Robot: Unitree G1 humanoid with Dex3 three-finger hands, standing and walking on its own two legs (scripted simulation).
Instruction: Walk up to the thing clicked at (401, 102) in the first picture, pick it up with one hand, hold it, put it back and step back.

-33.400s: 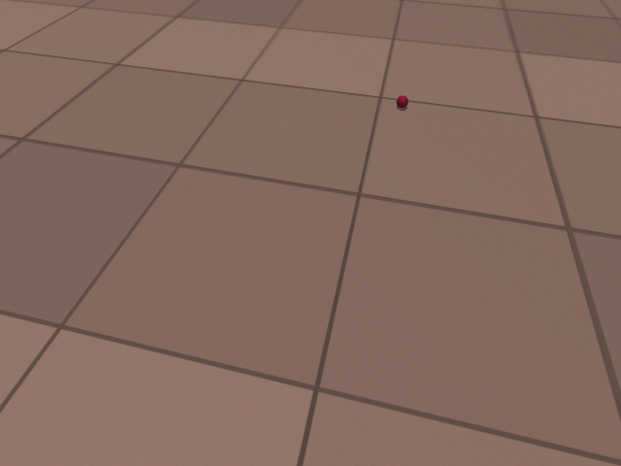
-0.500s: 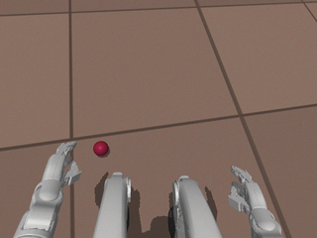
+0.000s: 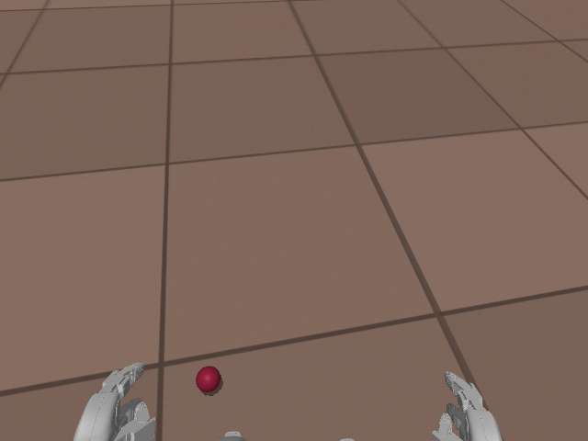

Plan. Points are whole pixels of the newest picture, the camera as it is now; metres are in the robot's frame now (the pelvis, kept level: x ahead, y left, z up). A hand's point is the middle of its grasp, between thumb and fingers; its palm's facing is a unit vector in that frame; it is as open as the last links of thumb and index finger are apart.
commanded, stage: home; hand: left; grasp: from above
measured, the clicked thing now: (208, 379) +0.41 +0.22 -0.67
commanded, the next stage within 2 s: none
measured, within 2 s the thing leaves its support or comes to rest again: neither
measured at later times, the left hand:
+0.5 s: hand out of the picture +0.15 +0.18 -0.04, palm faces +0.07 -0.98 -0.19, open 7.4 cm
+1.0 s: hand out of the picture +0.15 +0.17 -0.04, palm faces +0.05 -0.98 -0.19, open 7.4 cm
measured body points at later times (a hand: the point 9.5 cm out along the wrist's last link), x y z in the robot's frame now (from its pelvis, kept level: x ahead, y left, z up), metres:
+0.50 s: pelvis +0.00 +0.00 +0.01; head +0.01 +0.00 +0.46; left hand +0.15 +0.23 -0.02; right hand +0.17 -0.24 -0.05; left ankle +0.02 +0.11 -0.67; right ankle -0.01 -0.14 -0.67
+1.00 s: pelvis -0.01 +0.00 +0.01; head +0.01 +0.00 +0.46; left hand +0.15 +0.23 -0.02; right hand +0.15 -0.25 -0.05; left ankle +0.02 +0.11 -0.67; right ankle -0.01 -0.14 -0.67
